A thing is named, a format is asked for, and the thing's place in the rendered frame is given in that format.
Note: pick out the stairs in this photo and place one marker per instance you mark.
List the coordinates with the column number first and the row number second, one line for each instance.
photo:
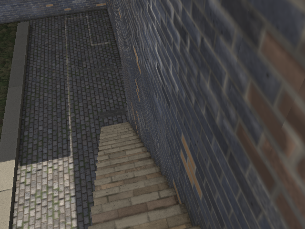
column 130, row 191

